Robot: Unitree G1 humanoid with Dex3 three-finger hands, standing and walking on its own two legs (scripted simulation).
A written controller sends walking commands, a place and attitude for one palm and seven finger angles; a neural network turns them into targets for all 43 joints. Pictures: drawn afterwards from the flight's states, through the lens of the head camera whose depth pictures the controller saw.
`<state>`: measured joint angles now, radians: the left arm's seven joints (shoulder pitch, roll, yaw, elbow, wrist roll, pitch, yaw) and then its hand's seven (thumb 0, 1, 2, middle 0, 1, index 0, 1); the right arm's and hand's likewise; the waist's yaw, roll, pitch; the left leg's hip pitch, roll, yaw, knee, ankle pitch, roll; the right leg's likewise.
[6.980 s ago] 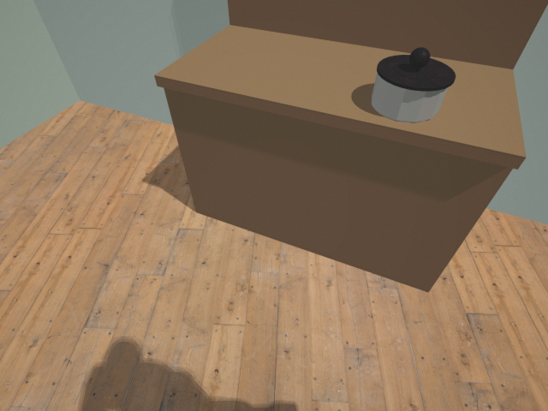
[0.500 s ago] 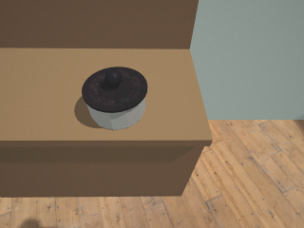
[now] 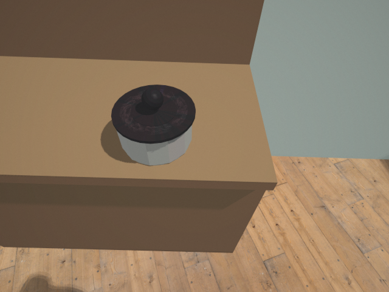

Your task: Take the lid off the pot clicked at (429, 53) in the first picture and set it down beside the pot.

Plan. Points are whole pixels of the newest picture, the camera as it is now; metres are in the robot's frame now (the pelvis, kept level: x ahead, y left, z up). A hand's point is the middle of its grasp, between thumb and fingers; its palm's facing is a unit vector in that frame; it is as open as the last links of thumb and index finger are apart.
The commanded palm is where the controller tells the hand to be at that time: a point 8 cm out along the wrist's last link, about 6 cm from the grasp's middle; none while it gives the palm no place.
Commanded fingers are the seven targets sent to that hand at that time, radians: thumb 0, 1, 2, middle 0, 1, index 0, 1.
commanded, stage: lift the closed hand beside the body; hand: left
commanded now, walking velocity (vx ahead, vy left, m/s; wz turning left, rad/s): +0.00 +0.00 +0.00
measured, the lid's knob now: (152, 99) +0.51 +0.14 +0.11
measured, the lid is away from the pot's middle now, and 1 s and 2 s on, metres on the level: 0.00 0.00 0.00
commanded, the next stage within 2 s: raise the hand higher, near the body in 0.56 s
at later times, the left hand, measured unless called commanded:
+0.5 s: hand out of the picture +0.11 +0.19 -0.02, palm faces +0.32 -0.90 -0.29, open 3.2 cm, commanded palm +0.07 +0.24 +0.01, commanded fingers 0.00 0.90 0.90 -1.30 -1.50 -1.30 -1.50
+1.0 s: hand (78, 274) +0.14 +0.20 +0.04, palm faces +0.29 -0.86 -0.42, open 3.1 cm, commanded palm +0.09 +0.24 +0.08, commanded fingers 0.00 0.90 0.90 -1.30 -1.50 -1.30 -1.50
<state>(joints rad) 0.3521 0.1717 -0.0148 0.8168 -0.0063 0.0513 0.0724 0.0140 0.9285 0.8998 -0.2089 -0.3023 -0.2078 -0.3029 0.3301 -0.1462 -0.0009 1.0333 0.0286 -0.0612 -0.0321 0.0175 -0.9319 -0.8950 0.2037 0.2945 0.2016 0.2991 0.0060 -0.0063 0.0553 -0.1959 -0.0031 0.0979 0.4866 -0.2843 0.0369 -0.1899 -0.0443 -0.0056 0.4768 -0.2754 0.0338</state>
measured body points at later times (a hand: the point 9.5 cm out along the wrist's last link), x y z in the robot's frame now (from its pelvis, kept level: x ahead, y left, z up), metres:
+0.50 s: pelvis -0.01 -0.03 +0.00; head -0.01 -0.03 +0.45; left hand +0.09 +0.24 +0.00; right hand +0.24 -0.23 -0.04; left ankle -0.01 +0.09 -0.74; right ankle -0.02 -0.14 -0.74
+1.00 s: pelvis +0.02 -0.04 +0.00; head +0.01 -0.05 +0.45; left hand +0.12 +0.25 +0.07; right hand +0.21 -0.26 -0.08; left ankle -0.01 +0.09 -0.74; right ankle -0.02 -0.14 -0.74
